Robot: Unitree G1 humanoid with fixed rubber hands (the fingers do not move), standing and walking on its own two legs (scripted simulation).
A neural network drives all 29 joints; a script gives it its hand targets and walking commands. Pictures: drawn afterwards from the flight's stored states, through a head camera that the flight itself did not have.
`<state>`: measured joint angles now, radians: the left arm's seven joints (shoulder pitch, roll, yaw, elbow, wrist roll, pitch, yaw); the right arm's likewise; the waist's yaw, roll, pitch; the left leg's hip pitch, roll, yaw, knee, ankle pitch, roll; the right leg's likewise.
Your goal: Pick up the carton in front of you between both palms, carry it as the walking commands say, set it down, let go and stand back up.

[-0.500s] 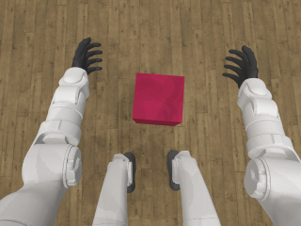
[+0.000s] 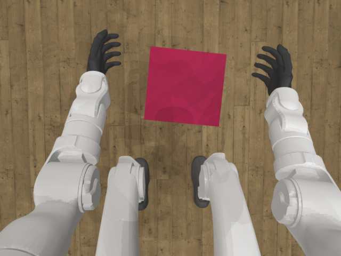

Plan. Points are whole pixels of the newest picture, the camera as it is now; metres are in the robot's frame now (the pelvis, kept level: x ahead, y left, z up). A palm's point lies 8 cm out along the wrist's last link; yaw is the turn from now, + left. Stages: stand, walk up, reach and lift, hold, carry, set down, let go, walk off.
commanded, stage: reach and lift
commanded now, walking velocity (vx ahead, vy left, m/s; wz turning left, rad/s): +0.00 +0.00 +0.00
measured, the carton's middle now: (181, 92) +0.46 -0.04 -0.41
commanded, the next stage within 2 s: none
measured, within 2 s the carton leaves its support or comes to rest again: leaves its support in 1.38 s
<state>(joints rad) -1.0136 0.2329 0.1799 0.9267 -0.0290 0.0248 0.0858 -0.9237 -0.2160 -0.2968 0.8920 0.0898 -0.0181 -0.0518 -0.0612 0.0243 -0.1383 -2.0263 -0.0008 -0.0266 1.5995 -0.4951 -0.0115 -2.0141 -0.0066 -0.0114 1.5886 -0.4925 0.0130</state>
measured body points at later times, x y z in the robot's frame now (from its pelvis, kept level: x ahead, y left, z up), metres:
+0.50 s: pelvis -0.06 +0.00 -0.15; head +0.31 +0.00 +0.10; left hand +0.49 +0.15 -0.34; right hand +0.46 -0.22 -0.34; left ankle +0.07 +0.12 -0.50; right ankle +0.07 -0.12 -0.50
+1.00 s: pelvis -0.05 -0.01 -0.16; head +0.32 -0.02 +0.11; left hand +0.50 +0.13 -0.34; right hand +0.46 -0.21 -0.34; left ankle +0.07 +0.12 -0.50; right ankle +0.07 -0.12 -0.50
